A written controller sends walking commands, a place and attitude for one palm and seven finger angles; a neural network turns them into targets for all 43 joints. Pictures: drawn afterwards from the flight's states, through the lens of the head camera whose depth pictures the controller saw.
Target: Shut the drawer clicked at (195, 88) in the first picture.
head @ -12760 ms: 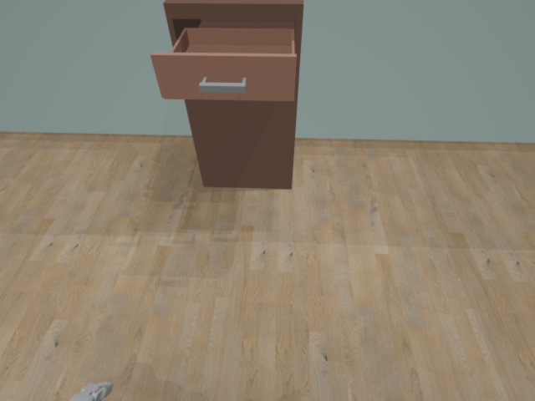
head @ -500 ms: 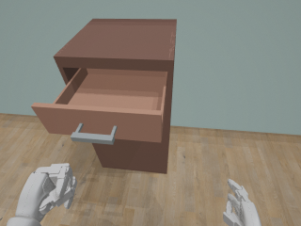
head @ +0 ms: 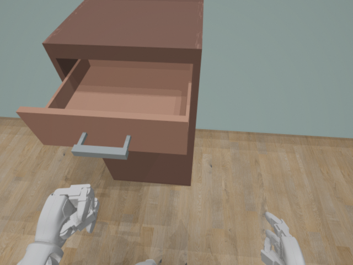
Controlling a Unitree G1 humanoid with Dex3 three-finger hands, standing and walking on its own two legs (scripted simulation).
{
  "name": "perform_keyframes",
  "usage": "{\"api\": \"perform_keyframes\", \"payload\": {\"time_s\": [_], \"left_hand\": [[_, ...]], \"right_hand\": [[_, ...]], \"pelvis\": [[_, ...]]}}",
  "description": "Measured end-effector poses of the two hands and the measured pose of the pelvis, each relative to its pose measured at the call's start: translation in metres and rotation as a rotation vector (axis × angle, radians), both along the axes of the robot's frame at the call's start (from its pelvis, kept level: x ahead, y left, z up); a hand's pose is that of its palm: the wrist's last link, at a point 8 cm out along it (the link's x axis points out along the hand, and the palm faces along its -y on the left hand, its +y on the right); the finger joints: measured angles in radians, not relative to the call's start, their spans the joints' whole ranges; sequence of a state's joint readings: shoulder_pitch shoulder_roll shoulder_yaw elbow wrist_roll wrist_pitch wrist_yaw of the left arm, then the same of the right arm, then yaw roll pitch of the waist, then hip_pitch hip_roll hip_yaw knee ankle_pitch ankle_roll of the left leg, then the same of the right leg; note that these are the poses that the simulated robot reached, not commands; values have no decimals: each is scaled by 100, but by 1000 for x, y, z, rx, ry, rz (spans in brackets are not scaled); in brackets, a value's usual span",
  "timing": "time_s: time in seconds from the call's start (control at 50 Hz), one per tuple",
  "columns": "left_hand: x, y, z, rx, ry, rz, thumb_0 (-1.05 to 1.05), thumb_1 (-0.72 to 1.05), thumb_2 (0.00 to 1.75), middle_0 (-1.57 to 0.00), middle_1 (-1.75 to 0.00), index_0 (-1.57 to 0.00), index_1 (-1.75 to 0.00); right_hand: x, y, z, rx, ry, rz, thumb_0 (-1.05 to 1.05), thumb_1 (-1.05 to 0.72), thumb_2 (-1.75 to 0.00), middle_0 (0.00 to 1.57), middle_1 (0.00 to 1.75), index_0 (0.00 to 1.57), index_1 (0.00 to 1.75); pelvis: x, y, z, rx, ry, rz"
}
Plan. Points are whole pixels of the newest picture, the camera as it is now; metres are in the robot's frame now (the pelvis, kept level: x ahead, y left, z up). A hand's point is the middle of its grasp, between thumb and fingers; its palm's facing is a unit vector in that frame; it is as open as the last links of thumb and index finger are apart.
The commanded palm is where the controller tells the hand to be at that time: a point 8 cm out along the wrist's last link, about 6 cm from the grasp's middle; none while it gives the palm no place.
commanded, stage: bring the fist close to the handle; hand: left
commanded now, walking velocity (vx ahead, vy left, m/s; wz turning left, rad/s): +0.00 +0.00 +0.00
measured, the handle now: (103, 144) +0.39 +0.21 +0.03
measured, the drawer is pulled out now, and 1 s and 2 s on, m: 0.24 0.24 0.18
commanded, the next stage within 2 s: push the drawer shut in 0.78 s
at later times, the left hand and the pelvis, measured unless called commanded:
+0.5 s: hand (103, 204) +0.24 +0.18 +0.03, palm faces -0.05 -1.00 -0.06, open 3.3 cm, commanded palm +0.22 +0.24 +0.03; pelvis -0.01 +0.01 -0.03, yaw -1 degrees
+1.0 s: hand (103, 199) +0.25 +0.17 +0.03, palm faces -0.04 -1.00 -0.07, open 3.3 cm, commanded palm +0.24 +0.23 +0.03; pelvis +0.00 +0.00 -0.02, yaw +0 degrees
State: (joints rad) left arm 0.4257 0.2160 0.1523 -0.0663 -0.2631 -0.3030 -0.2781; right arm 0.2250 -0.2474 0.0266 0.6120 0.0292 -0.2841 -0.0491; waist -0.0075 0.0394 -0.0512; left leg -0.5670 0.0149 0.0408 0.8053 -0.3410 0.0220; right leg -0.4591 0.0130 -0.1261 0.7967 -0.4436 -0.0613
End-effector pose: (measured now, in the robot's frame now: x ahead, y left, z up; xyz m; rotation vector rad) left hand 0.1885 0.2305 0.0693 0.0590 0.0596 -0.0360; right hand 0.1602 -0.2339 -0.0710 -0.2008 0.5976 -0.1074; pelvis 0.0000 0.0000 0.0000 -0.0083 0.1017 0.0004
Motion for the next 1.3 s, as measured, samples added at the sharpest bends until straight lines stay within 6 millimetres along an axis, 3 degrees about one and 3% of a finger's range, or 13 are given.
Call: {"api": "perform_keyframes", "payload": {"time_s": [0.46,0.98,1.14,1.3], "left_hand": [[33,-1,-39,-8,-40,-11,2,89,90,-140,-160,-140,-160],[41,-1,-33,5,-40,-6,2,89,90,-140,-160,-140,-160],[66,-6,-41,-6,-32,-29,2,89,90,-140,-160,-140,-160],[88,-13,-31,-2,-56,-30,2,89,90,-140,-160,-140,-160]], "right_hand": [[-17,3,-31,-15,88,-11,1,-90,-90,21,30,20,30],[-10,-2,-30,-13,104,-22,1,-90,-90,20,30,20,30],[-8,-4,-38,-15,126,-21,1,-90,-90,21,30,20,30],[-16,-6,-39,0,151,-37,1,-90,-90,21,30,20,30]], "pelvis": [[-10,7,-26,-10,89,-9],[-2,4,-24,-10,96,-7],[-4,2,-28,-10,109,-4],[0,0,-24,-1,109,-14]]}}
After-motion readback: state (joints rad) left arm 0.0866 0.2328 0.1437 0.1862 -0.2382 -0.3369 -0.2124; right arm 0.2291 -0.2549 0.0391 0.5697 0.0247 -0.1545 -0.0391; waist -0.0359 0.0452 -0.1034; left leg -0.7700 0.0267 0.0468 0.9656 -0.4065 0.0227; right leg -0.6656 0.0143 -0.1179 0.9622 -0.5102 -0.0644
